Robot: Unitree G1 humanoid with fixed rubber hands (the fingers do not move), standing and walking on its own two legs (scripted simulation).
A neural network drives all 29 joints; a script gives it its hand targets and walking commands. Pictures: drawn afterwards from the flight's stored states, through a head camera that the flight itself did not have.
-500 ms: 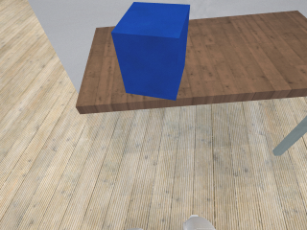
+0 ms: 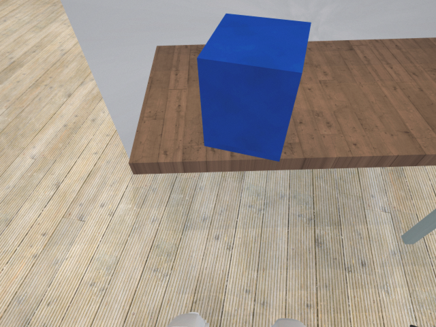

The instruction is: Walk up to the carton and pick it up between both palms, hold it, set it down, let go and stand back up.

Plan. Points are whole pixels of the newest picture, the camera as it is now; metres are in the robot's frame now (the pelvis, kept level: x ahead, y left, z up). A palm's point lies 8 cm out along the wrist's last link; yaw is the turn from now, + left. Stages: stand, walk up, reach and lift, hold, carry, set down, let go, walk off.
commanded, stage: walk up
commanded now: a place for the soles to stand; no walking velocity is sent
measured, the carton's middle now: (253, 89) +0.63 -0.06 +0.08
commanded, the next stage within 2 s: none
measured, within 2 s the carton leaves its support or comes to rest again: neither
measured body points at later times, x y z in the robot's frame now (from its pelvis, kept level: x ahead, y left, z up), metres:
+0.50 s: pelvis +0.07 +0.00 +0.01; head +0.12 +0.00 +0.46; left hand +0.15 +0.32 -0.10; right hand +0.15 -0.29 -0.11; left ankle +0.04 +0.10 -0.70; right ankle +0.11 -0.12 -0.68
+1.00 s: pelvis +0.11 -0.02 +0.02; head +0.14 -0.04 +0.46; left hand +0.16 +0.31 -0.08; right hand +0.18 -0.34 -0.10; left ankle +0.12 +0.12 -0.66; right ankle +0.15 -0.12 -0.70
